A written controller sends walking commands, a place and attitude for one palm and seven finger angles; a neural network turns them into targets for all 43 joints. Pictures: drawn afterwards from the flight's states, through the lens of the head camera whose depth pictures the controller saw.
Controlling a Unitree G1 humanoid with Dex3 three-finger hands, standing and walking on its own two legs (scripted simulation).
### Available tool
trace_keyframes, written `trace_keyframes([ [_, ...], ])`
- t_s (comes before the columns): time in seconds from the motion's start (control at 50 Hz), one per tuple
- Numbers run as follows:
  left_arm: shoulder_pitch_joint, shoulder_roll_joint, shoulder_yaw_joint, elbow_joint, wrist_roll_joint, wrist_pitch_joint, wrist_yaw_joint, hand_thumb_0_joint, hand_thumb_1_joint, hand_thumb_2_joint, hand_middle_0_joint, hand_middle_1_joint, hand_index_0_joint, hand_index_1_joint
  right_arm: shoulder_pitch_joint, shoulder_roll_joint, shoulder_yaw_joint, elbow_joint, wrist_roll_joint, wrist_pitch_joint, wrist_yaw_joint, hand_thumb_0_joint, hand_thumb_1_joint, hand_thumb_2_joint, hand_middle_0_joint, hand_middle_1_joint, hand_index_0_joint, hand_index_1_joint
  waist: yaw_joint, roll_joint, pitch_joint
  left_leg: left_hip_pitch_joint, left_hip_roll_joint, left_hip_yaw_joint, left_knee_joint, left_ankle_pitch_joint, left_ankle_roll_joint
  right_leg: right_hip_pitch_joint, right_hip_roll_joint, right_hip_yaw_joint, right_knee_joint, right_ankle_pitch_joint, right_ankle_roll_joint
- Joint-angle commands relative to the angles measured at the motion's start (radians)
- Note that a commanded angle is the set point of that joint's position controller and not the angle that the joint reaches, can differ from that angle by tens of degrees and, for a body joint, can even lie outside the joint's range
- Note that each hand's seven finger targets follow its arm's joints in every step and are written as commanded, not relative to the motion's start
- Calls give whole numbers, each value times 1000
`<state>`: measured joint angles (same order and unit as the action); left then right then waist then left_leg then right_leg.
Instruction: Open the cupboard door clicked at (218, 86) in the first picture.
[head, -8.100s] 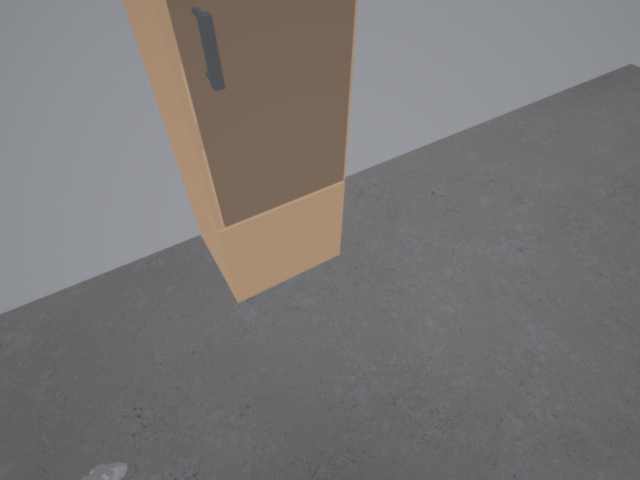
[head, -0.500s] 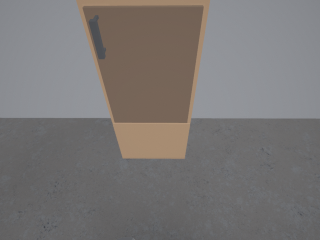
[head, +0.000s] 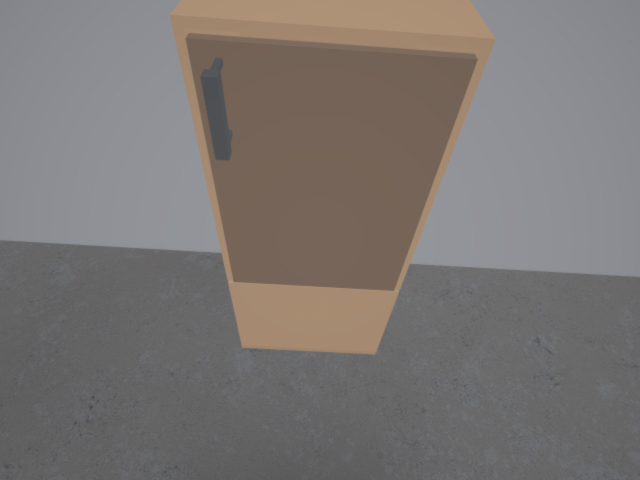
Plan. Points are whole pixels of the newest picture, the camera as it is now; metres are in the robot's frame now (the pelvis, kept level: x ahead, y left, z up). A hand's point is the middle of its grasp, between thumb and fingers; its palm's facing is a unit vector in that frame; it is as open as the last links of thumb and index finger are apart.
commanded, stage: come to a stop and stand still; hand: left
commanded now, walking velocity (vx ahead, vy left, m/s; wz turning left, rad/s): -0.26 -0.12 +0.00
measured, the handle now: (220, 110) +0.58 +0.20 +0.15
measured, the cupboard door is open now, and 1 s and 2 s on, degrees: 0 0 0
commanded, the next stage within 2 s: look again from close up in 0.82 s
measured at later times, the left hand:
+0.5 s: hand out of the picture +0.07 +0.14 -0.15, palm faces +0.05 -0.96 -0.26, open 7.4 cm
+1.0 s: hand out of the picture -0.02 +0.14 -0.18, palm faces -0.01 -0.98 -0.21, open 7.4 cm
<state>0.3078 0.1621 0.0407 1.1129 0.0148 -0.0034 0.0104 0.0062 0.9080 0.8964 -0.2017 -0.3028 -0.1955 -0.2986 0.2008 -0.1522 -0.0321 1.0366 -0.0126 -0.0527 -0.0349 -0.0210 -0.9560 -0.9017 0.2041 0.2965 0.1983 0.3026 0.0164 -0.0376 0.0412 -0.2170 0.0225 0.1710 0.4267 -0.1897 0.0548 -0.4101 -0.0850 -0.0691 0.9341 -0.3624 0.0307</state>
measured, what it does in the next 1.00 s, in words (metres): steps on the spot: right foot, then left foot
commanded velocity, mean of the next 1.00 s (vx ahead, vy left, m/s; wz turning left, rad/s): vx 0.01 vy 0.02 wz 0.00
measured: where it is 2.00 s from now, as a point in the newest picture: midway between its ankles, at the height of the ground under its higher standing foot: outside the picture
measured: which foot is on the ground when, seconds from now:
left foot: down 0.00-0.24, up 0.26-0.64, down 0.66-1.00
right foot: up 0.00-0.20, down 0.22-0.66, up 0.68-0.92, down 0.94-1.00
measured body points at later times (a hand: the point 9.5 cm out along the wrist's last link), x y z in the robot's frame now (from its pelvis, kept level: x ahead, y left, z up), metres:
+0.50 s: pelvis -0.01 -0.05 +0.00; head +0.02 -0.08 +0.45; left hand +0.06 +0.19 -0.13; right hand +0.03 -0.29 -0.17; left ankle -0.06 +0.11 -0.68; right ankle +0.05 -0.14 -0.74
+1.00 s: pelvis -0.02 -0.03 -0.01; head +0.02 -0.04 +0.44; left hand -0.02 +0.20 -0.16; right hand -0.05 -0.24 -0.18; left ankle -0.06 +0.11 -0.74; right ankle -0.02 -0.13 -0.74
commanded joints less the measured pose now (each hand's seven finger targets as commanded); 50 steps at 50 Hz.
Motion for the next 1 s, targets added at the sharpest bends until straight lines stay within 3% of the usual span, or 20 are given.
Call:
trace_keyframes([
  [0.0, 75, 20, -2, -33, 2, 22, 15, 0, 900, 900, -200, -300, -200, -300, 42, -123, -15, -5, -3, 12, -15, 0, -900, -900, 200, 300, 200, 300, -3, 145, -56, 48, 284, -160, -107, 627, 89, 74, -5, 18, -153, 28, 12],
  [0.1, 4, 61, 18, -95, 7, 37, 19, 0, 900, 900, -200, -300, -200, -300, 45, -157, -50, -3, -10, 46, -15, 0, -900, -900, 200, 300, 200, 300, -13, 206, -21, 66, 295, -196, -58, 625, 99, 66, 19, 3, -215, 3, -7],
  [0.16, 33, 79, 24, -98, 9, 26, 20, 0, 900, 900, -200, -300, -200, -300, 30, -154, -60, -12, -8, 61, -7, 0, -900, -900, 200, 300, 200, 300, 12, 169, -44, 34, 243, -163, 37, 459, 42, 175, 17, -7, -414, 208, -13],
  [0.2, 22, 173, 35, -112, 19, 5, 28, 0, 900, 900, -200, -300, -200, -300, 73, -77, -54, -28, 4, 64, 5, 0, -900, -900, 200, 300, 200, 300, -5, -103, -83, -100, 76, -56, 231, 34, -59, 290, -189, 211, -500, 726, -88],
  [0.22, 27, 207, 38, -118, 12, 2, 25, 0, 900, 900, -200, -300, -200, -300, 63, -49, -48, -41, 7, 79, 7, 0, -900, -900, 200, 300, 200, 300, 11, -172, -85, -146, -2, -72, 376, -360, -81, 270, -314, 275, -546, 892, -194],
  [0.24, 26, 208, 41, -121, 8, 0, 27, 0, 900, 900, -200, -300, -200, -300, 41, -60, -49, -46, 5, 100, 2, 0, -900, -900, 200, 300, 200, 300, 26, -189, -114, -140, -1, -158, 508, -443, -77, 214, -331, 316, -578, 829, -240],
  [0.3, -83, 180, 40, -156, 9, 4, 37, 0, 900, 900, -200, -300, -200, -300, 62, -77, -51, -27, -1, 105, 10, 0, -900, -900, 200, 300, 200, 300, -8, -71, -83, -216, 3, -200, 680, -317, -88, 223, -260, 247, -567, 665, -239],
  [0.5, -49, 208, 57, -153, 21, 5, 25, 0, 900, 900, -200, -300, -200, -300, 42, -82, -32, -55, -2, 82, 32, 0, -900, -900, 200, 300, 200, 300, 40, -153, -73, -124, -1, -139, 295, -269, -91, 239, -205, 269, -692, 105, -195],
  [0.58, -102, 188, 46, -135, 9, 13, 19, 0, 900, 900, -200, -300, -200, -300, 191, -61, -18, 6, -1, 66, 25, 0, -900, -900, 200, 300, 200, 300, -32, -145, -74, 144, -22, -98, -14, -120, -72, 73, -123, 205, -694, -111, -112],
  [0.6, -109, 155, 37, -135, 3, 18, 19, 0, 900, 900, -200, -300, -200, -300, 231, -75, -15, 22, -4, 59, 21, 0, -900, -900, 200, 300, 200, 300, -49, -64, -60, 198, 3, -135, -81, -122, -62, 0, -81, 173, -648, -159, -77],
  [0.64, -102, 68, 18, -148, -8, 21, 7, 0, 900, 900, -200, -300, -200, -300, 202, -165, -23, -1, -20, 49, 11, 0, -900, -900, 200, 300, 200, 300, -39, 235, 42, -12, 238, -445, -309, -469, 25, -24, 47, 18, -409, -50, -17],
  [0.66, -112, 68, 18, -142, 3, 24, 1, 0, 900, 900, -200, -300, -200, -300, 118, -183, -24, -18, -19, 48, 7, 0, -900, -900, 200, 300, 200, 300, -23, 282, 98, -133, 286, -528, -383, -572, 58, 0, 60, 6, -301, -8, -10],
  [0.68, -100, 76, 21, -126, 12, 29, -3, 0, 900, 900, -200, -300, -200, -300, 74, -170, -21, -24, -15, 44, 4, 0, -900, -900, 200, 300, 200, 300, -8, 324, 122, -183, 281, -502, -402, -550, 69, 28, 47, 28, -204, -12, -16],
  [0.72, -42, 71, 21, -93, 14, 26, -14, 0, 900, 900, -200, -300, -200, -300, 45, -148, -12, -23, -13, 38, -4, 0, -900, -900, 200, 300, 200, 300, 14, 238, 126, -120, 231, -401, -350, -371, 67, -10, 53, 42, -93, -2, -15],
  [0.8, -78, 44, 3, -93, 6, 7, -18, 0, 900, 900, -200, -300, -200, -300, 143, -143, -15, 16, -14, 30, -10, 0, -900, -900, 200, 300, 200, 300, -37, 172, 80, 81, 226, -336, -244, -19, 80, -43, 41, 24, -220, -35, -3],
  [0.88, 36, 52, -4, -36, -6, -14, -5, 0, 900, 900, -200, -300, -200, -300, 166, -123, -15, 53, 0, 29, -13, 0, -900, -900, 200, 300, 200, 300, -4, 127, -29, 81, 154, -259, -39, 249, 20, 237, 45, 19, -582, 215, -12],
  [0.9, 153, 101, -6, 35, 4, -36, 55, 0, 900, 900, -200, -300, -200, -300, 14, -121, -4, -8, 12, 8, 3, 0, -900, -900, 200, 300, 200, 300, 66, 54, 39, -56, 115, -148, 203, 145, -55, 223, -68, 172, -597, 563, -31],
  [0.92, 113, 146, -15, -1, 6, -50, 46, 0, 900, 900, -200, -300, -200, -300, 94, -27, 10, -46, 3, 25, 11, 0, -900, -900, 200, 300, 200, 300, -16, -73, 28, -108, 27, -153, 219, -244, -59, 200, -154, 253, -640, 379, -91],
  [0.94, 80, 129, -18, -23, 8, -54, 40, 0, 900, 900, -200, -300, -200, -300, 135, -24, 13, -25, 0, 36, 22, 0, -900, -900, 200, 300, 200, 300, -26, -88, -53, -76, 18, -140, 274, -264, -57, 200, -131, 251, -660, 203, -140],
  [0.98, 25, 117, -4, -43, 7, -61, 44, 0, 900, 900, -200, -300, -200, -300, 195, -22, 15, -10, -3, 34, 24, 0, -900, -900, 200, 300, 200, 300, -56, -73, -132, -45, 23, -134, 222, -212, -49, 270, -107, 190, -569, 385, -171],
])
